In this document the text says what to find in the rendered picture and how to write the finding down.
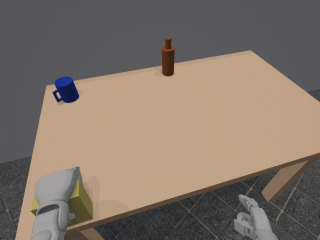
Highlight left robot forearm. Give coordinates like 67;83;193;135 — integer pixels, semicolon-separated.
29;200;69;240

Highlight right robot forearm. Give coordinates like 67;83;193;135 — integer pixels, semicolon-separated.
253;229;278;240

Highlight robot right hand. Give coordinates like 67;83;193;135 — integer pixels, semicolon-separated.
234;194;272;240

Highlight robot left hand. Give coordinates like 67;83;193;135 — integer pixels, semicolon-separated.
34;166;83;224

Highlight sponge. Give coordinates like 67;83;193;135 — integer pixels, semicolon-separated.
30;180;93;227

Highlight table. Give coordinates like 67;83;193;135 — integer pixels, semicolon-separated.
15;50;320;240

